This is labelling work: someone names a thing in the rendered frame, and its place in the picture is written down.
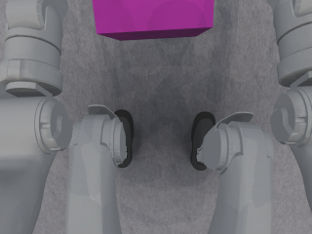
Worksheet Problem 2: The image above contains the carton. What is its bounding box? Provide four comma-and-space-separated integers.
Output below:
92, 0, 215, 41

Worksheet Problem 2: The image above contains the robot right thigh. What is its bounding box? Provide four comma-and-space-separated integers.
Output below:
208, 121, 274, 234

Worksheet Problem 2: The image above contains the left robot forearm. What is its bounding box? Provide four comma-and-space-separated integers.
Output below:
0, 0, 68, 98

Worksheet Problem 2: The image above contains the robot right foot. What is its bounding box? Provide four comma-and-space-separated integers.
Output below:
190, 111, 215, 171

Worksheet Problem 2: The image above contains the right robot forearm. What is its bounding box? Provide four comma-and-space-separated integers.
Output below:
266, 0, 312, 88

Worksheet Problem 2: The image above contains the left robot upper arm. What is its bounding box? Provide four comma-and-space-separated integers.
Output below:
0, 96, 73, 234

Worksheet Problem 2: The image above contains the right robot upper arm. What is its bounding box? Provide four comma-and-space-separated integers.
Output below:
270, 86, 312, 213

